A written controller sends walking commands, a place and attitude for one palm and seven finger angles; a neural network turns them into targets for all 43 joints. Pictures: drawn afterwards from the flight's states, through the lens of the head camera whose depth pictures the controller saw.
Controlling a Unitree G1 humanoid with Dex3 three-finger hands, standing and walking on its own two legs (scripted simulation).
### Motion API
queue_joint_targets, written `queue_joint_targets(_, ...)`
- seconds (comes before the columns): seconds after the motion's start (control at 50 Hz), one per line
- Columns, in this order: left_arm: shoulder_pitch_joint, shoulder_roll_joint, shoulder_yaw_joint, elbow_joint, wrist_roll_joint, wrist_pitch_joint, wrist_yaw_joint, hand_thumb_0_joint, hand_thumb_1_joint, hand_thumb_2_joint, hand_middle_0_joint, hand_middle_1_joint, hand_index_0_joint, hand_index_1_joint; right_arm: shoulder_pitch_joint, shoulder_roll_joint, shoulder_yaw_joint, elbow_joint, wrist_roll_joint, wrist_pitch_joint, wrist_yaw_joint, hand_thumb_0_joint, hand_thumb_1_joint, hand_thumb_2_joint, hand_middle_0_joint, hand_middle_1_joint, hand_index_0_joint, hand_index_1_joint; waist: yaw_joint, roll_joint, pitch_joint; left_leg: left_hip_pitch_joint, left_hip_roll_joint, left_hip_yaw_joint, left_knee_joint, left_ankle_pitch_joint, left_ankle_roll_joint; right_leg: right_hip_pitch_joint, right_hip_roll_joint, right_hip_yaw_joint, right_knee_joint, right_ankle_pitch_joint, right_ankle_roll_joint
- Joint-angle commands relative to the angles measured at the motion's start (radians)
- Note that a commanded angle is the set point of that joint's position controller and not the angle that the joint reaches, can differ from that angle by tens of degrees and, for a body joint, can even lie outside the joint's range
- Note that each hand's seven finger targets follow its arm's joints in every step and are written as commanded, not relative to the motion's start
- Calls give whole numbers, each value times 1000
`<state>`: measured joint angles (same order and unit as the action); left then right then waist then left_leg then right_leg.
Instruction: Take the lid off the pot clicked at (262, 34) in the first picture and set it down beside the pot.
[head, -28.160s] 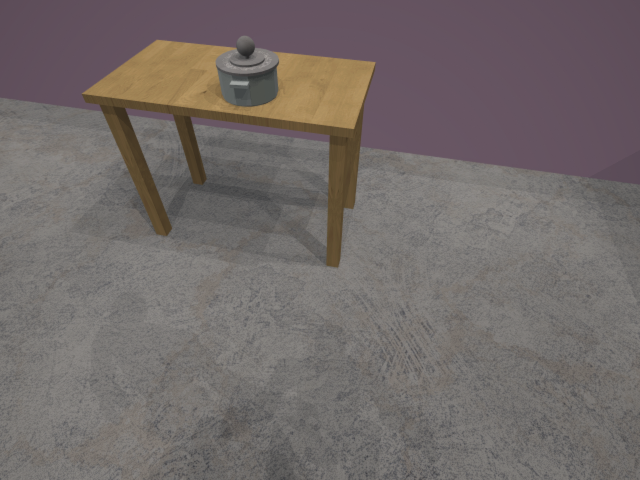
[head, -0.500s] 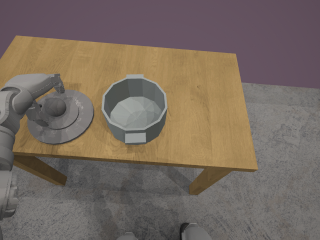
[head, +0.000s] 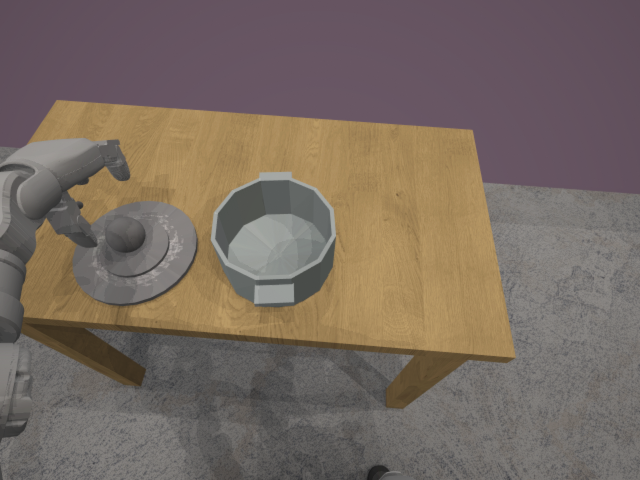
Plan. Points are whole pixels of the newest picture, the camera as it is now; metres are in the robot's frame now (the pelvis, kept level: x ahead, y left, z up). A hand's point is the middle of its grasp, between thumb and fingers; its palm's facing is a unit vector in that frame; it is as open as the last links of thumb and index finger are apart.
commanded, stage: raise the empty hand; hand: left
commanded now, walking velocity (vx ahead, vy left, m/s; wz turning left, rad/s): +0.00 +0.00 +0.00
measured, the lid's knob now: (125, 234) +0.46 +0.29 -0.04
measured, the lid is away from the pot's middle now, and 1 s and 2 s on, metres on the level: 0.23 0.23 0.23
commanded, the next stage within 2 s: draw the hand back to the body in 0.48 s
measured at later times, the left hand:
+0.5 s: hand (58, 175) +0.44 +0.30 +0.11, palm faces -0.39 -0.08 -0.92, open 10.9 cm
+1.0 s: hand (46, 208) +0.39 +0.30 +0.11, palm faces -0.36 -0.06 -0.93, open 10.9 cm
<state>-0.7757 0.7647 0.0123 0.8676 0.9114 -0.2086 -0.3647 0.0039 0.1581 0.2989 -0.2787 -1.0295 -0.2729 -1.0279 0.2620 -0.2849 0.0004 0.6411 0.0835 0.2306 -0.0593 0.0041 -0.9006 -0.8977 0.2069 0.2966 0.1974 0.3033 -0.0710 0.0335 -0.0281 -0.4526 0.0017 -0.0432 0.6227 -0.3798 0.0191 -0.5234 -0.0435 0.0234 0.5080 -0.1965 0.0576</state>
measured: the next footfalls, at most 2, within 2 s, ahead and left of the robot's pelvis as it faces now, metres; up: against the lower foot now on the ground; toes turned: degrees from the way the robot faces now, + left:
none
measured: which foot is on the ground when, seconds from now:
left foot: down 0.00-1.00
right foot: down 0.00-1.00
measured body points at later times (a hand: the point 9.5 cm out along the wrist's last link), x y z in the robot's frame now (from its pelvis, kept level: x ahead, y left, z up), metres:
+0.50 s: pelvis +0.01 +0.00 +0.01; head +0.09 +0.00 +0.45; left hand +0.45 +0.31 +0.17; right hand +0.10 -0.27 -0.12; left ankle -0.05 +0.11 -0.73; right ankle +0.02 -0.17 -0.73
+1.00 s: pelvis +0.01 +0.00 +0.01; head +0.08 -0.01 +0.45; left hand +0.41 +0.30 +0.16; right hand +0.13 -0.26 -0.12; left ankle -0.05 +0.11 -0.73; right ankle +0.02 -0.17 -0.73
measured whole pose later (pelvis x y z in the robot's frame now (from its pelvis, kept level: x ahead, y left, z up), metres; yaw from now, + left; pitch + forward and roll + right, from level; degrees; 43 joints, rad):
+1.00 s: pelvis +0.01 +0.00 +0.01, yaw +2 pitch +8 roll -1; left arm -0.56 0.77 0.06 0.50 0.82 -0.14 -0.43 0.00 0.16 0.30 -0.28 -1.03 -0.27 -1.03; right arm 0.19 -0.29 0.00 0.61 0.08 0.21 -0.01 0.01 -0.90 -0.90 0.20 0.30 0.20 0.30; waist -0.03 0.05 0.00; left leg -0.31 -0.01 -0.06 0.50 -0.33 0.02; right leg -0.38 -0.06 0.00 0.41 -0.17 0.06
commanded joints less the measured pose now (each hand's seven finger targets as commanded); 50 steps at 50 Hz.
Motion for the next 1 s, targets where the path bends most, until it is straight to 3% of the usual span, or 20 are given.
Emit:
queue_joint_targets(0.0, -414, 355, 126, -171, -27, -9, 33, 0, 154, 300, -261, -1025, -261, -1025, 51, -164, -50, -78, 1, -28, -16, 0, -900, -900, 200, 300, 200, 300, -4, 49, -411, 187, -36, 33, -59, 552, 50, 257, 73, -91, 2, 316, -88)
queue_joint_targets(0.04, -447, 313, 76, -153, -23, 1, 26, 0, 154, 300, -261, -1025, -261, -1025, 41, -163, -48, -70, 3, -32, -15, 0, -900, -900, 200, 300, 200, 300, -12, 75, -378, 173, -36, 38, -66, 520, 47, 249, 69, -93, -2, 310, -89)
queue_joint_targets(0.12, -479, 348, 108, -259, -27, 0, 20, 0, 154, 300, -261, -1025, -261, -1025, 29, -162, -53, -81, 1, -33, -10, 0, -900, -900, 200, 300, 200, 300, 4, 120, -462, 258, -33, 25, -68, 642, 46, 288, 71, -90, -6, 357, -89)
queue_joint_targets(0.14, -472, 333, 99, -274, -32, 1, 17, 0, 154, 300, -261, -1025, -261, -1025, 27, -159, -54, -82, -2, -35, -7, 0, -900, -900, 200, 300, 200, 300, 0, 118, -472, 278, -31, 21, -64, 660, 48, 287, 71, -91, -7, 362, -86)
queue_joint_targets(0.2, -444, 346, 110, -188, -39, 16, 6, 0, 154, 300, -261, -1025, -261, -1025, 21, -165, -46, -76, 4, -34, -5, 0, -900, -900, 200, 300, 200, 300, 2, 50, -397, 207, -36, 30, -84, 579, 48, 301, 68, -95, -19, 351, -84)
queue_joint_targets(0.28, -467, 319, 77, -244, -33, 28, -4, 0, 154, 300, -261, -1025, -261, -1025, 9, -161, -48, -86, 4, -35, 5, 0, -900, -900, 200, 300, 200, 300, 3, 88, -421, 250, -34, 24, -88, 634, 47, 308, 70, -96, -23, 365, -85)
queue_joint_targets(0.32, -455, 357, 112, -245, -37, 32, -7, 0, 154, 300, -261, -1025, -261, -1025, 3, -166, -47, -93, 5, -34, 6, 0, -900, -900, 200, 300, 200, 300, 8, 76, -422, 249, -36, 22, -93, 657, 48, 322, 71, -95, -26, 376, -85)
queue_joint_targets(0.36, -484, 332, 87, -256, -47, 41, -19, 0, 154, 300, -261, -1025, -261, -1025, 3, -165, -48, -85, 5, -35, 9, 0, -900, -900, 200, 300, 200, 300, 3, 68, -414, 254, -33, 25, -103, 625, 48, 326, 69, -96, -36, 368, -80)
queue_joint_targets(0.38, -451, 367, 117, -237, -44, 43, -15, 0, 154, 300, -261, -1025, -261, -1025, 5, -168, -47, -89, 7, -36, 10, 0, -900, -900, 200, 300, 200, 300, 9, 63, -413, 241, -36, 23, -101, 617, 48, 338, 69, -97, -31, 368, -82)
queue_joint_targets(0.46, -460, 315, 70, -223, -44, 47, -30, 0, 154, 300, -261, -1025, -261, -1025, -3, -167, -44, -88, 8, -32, 15, 0, -900, -900, 200, 300, 200, 300, 3, 43, -386, 225, -36, 29, -109, 599, 45, 328, 68, -100, -35, 363, -79)
queue_joint_targets(0.48, -459, 309, 63, -242, -44, 49, -31, 0, 154, 300, -261, -1025, -261, -1025, -9, -166, -47, -92, 8, -31, 16, 0, -900, -900, 200, 300, 200, 300, 3, 70, -386, 234, -36, 29, -109, 604, 45, 323, 68, -99, -36, 356, -81)
queue_joint_targets(0.56, -487, 335, 87, -241, -48, 43, -31, 0, 154, 300, -261, -1025, -261, -1025, 3, -168, -47, -81, 4, -33, 13, 0, -900, -900, 200, 300, 200, 300, 1, 45, -407, 250, -34, 26, -108, 621, 48, 326, 72, -100, -39, 362, -78)
queue_joint_targets(0.62, -410, 399, 157, -279, -46, 34, -19, 0, 154, 300, -261, -1025, -261, -1025, -16, -167, -50, -108, 1, -36, 17, 0, -900, -900, 200, 300, 200, 300, 24, 60, -446, 241, -43, 25, -107, 650, 52, 379, 66, -92, -25, 408, -83)
queue_joint_targets(0.7, -294, 354, 147, -343, -62, 39, -21, 0, 154, 300, -261, -1025, -261, -1025, -41, -155, -50, -131, 1, -37, 30, 0, -900, -900, 200, 300, 200, 300, 27, 83, -410, 251, -42, 17, -107, 668, 49, 365, 63, -97, -32, 391, -79)
queue_joint_targets(0.74, -279, 375, 168, -451, -71, 44, -19, 0, 154, 300, -261, -1025, -261, -1025, -51, -156, -54, -138, 0, -36, 37, 0, -900, -900, 200, 300, 200, 300, 31, 121, -434, 296, -36, 6, -106, 737, 50, 367, 66, -96, -31, 394, -78)
queue_joint_targets(0.78, -209, 347, 165, -427, -84, 56, -23, 0, 154, 300, -261, -1025, -261, -1025, -57, -151, -51, -143, -1, -45, 40, 0, -900, -900, 200, 300, 200, 300, 27, 98, -397, 286, -37, 4, -111, 723, 50, 351, 69, -101, -45, 375, -75)
queue_joint_targets(0.8, -192, 350, 175, -389, -93, 60, -28, 0, 154, 300, -261, -1025, -261, -1025, -50, -156, -48, -135, 1, -45, 37, 0, -900, -900, 200, 300, 200, 300, 28, 45, -363, 254, -38, 9, -118, 660, 48, 351, 67, -106, -54, 363, -73)
queue_joint_targets(0.82, -202, 382, 200, -417, -97, 60, -28, 0, 154, 300, -261, -1025, -261, -1025, -56, -165, -50, -136, 1, -44, 36, 0, -900, -900, 200, 300, 200, 300, 33, 39, -376, 251, -39, 13, -125, 645, 51, 373, 62, -99, -53, 375, -75)
queue_joint_targets(0.9, -194, 352, 183, -588, -101, 60, -21, 0, 154, 300, -261, -1025, -261, -1025, -88, -146, -51, -154, -6, -51, 38, 0, -900, -900, 200, 300, 200, 300, 38, 114, -415, 325, -38, -1, -131, 723, 49, 376, 66, -101, -60, 369, -76)
queue_joint_targets(0.98, -93, 327, 186, -534, -115, 72, -24, 0, 154, 300, -261, -1025, -261, -1025, -92, -147, -44, -142, -6, -60, 39, 0, -900, -900, 200, 300, 200, 300, 39, 53, -345, 271, -36, 6, -148, 628, 41, 380, 62, -105, -72, 346, -73)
